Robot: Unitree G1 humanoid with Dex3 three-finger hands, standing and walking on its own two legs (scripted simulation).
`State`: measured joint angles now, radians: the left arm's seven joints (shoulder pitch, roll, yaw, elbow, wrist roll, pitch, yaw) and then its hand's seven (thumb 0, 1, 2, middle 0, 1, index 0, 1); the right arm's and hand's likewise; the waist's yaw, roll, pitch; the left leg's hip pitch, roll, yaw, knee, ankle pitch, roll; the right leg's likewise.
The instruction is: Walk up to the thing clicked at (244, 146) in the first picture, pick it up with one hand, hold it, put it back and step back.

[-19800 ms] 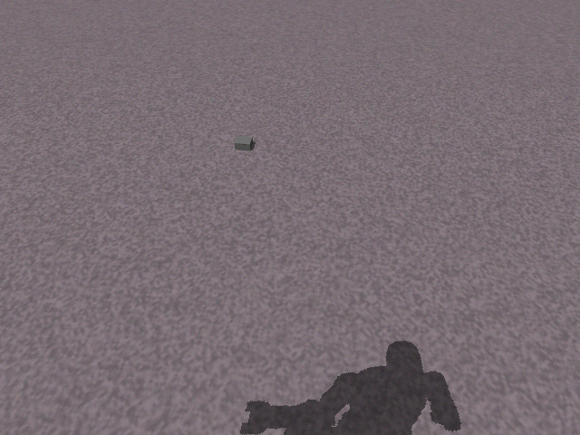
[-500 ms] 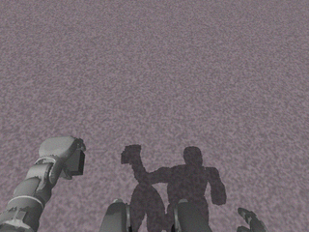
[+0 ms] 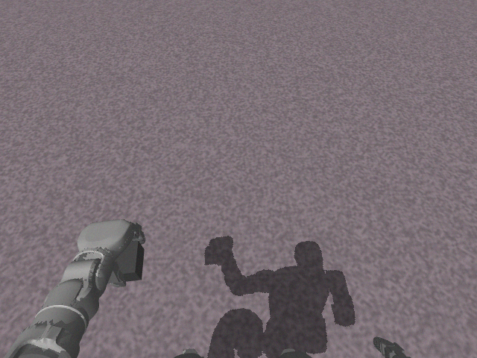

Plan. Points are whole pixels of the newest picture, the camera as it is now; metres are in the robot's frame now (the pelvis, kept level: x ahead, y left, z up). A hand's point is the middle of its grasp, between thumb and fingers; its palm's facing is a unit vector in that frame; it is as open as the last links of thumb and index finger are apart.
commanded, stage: hold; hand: left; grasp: from above
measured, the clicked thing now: (118, 262) +0.33 +0.24 -0.11
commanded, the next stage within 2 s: crouch in 1.90 s
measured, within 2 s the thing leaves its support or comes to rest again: neither
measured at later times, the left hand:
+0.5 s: hand (112, 249) +0.32 +0.22 -0.03, palm faces -0.46 -0.04 -0.89, open 9.2 cm
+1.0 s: hand (112, 255) +0.30 +0.21 -0.01, palm faces -0.45 -0.04 -0.89, open 9.2 cm
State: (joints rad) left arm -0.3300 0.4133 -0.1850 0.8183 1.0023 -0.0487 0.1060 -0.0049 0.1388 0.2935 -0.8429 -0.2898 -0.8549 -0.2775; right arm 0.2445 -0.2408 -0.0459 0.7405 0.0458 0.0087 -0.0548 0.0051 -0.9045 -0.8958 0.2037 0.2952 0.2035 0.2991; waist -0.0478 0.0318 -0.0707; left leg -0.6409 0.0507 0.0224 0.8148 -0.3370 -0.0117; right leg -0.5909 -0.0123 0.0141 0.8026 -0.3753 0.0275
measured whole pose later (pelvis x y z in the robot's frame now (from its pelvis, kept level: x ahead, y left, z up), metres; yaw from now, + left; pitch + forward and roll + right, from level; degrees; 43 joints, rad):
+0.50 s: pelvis +0.02 +0.00 +0.02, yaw +0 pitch +5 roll +0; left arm -0.28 0.41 -0.21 0.71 1.00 -0.04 0.01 0.00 0.15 0.30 -0.83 -0.30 -0.84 -0.29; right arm 0.21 -0.25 -0.05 0.70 0.06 0.06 -0.06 0.01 -0.90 -0.89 0.20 0.29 0.20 0.30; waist -0.01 0.03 -0.05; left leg -0.43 0.04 0.04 0.63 -0.28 -0.01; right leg -0.39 -0.02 0.03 0.63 -0.33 0.03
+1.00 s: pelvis +0.01 -0.01 +0.03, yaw -1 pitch +2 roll +0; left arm -0.24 0.41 -0.22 0.63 0.98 -0.05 -0.03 0.00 0.15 0.30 -0.82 -0.31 -0.83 -0.30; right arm 0.17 -0.25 -0.03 0.69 0.07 0.09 -0.07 0.01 -0.91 -0.90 0.20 0.29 0.20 0.30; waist 0.00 0.05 -0.01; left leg -0.33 0.04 0.05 0.53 -0.22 -0.02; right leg -0.31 -0.02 0.03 0.56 -0.28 0.02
